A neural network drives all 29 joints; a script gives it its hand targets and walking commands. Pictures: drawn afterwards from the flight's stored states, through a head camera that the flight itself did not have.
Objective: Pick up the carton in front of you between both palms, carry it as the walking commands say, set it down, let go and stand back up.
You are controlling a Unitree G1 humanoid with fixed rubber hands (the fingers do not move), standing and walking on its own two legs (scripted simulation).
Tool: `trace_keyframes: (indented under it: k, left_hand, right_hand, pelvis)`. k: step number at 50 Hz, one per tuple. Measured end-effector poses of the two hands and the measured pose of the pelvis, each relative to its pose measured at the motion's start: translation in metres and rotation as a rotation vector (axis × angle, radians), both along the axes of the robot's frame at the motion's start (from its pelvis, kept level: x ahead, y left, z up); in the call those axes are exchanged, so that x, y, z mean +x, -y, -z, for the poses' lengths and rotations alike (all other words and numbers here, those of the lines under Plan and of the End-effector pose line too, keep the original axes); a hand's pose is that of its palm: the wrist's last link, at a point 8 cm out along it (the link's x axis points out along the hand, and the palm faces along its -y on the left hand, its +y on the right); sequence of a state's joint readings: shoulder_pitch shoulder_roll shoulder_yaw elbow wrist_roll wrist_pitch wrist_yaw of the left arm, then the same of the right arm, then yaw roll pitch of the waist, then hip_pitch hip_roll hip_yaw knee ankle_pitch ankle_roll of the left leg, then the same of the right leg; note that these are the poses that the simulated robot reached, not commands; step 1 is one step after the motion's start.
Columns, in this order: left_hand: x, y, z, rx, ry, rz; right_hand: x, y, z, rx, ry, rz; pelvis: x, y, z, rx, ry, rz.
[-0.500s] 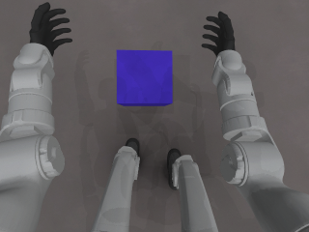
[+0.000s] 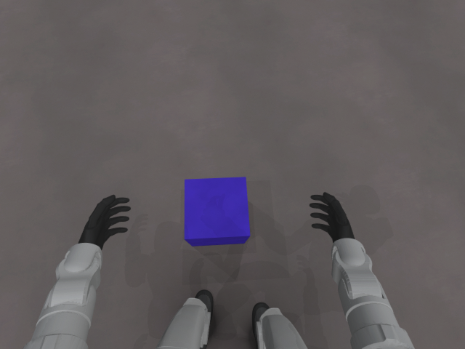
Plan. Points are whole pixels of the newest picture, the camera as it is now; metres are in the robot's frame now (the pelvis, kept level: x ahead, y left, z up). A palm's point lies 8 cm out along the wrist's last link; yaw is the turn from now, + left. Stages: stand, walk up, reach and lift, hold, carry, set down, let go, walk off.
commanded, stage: let go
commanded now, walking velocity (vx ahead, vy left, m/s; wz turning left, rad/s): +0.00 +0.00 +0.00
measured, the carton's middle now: (217, 214) +0.44 +0.06 -0.61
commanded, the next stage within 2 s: stand in 0.78 s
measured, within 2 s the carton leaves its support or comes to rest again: neither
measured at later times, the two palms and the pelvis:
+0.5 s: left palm (104, 302) +0.19 +0.19 -0.03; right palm (423, 311) +0.19 -0.27 -0.03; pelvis +0.03 -0.04 +0.04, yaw +1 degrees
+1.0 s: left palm (61, 306) +0.18 +0.26 -0.05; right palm (434, 323) +0.17 -0.30 -0.04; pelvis +0.04 -0.02 +0.03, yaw +0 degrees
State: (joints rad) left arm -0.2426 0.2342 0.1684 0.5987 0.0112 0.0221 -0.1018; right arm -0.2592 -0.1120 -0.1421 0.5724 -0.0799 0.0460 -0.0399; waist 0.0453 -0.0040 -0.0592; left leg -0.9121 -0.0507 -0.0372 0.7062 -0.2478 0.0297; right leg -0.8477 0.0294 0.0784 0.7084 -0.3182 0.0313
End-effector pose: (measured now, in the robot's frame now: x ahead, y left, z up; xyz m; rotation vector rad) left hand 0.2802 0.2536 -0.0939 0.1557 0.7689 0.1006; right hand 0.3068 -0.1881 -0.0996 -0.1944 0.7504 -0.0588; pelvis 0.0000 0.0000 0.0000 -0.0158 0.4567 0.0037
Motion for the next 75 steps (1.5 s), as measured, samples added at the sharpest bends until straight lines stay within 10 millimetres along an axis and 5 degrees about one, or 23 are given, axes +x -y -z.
trace_keyframes:
  k: [12,20,35,41,52,75]
  left_hand:
    - [-0.080,0.038,-0.050,-0.003,-0.019,0.006]
    - [-0.098,0.056,-0.062,-0.007,-0.019,0.017]
    - [-0.090,0.054,-0.063,0.005,-0.035,0.031]
    - [-0.088,0.034,-0.064,0.071,-0.036,-0.001]
    - [-0.105,-0.014,-0.041,0.156,-0.115,-0.017]
    - [-0.120,-0.029,-0.033,0.186,-0.202,-0.011]
  right_hand:
    - [-0.084,0.055,-0.049,0.006,-0.020,0.006]
    - [-0.111,0.078,-0.068,0.003,-0.025,0.008]
    - [-0.112,0.073,-0.072,0.015,-0.040,0.018]
    - [-0.117,0.072,-0.062,-0.036,-0.058,0.024]
    - [-0.134,0.111,-0.057,-0.206,-0.161,0.073]
    - [-0.149,0.111,-0.047,-0.200,-0.231,0.104]
  pelvis:
    - [0.020,0.022,-0.031,0.024,0.284,0.000]
    - [0.028,0.037,-0.037,0.033,0.441,-0.005]
    - [0.031,0.034,-0.036,0.031,0.534,-0.003]
    - [0.033,0.026,-0.033,0.027,0.504,-0.006]
    - [0.040,0.015,-0.032,0.014,0.457,0.007]
    - [0.040,0.007,-0.036,0.014,0.475,0.013]
